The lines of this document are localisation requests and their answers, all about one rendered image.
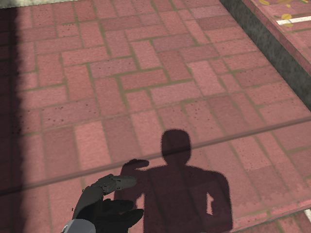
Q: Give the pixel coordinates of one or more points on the robot left forearm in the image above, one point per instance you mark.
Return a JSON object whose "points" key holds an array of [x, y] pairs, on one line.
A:
{"points": [[79, 225]]}

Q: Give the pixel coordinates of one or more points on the robot left hand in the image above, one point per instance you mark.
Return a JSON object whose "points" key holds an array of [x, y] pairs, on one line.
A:
{"points": [[105, 215]]}

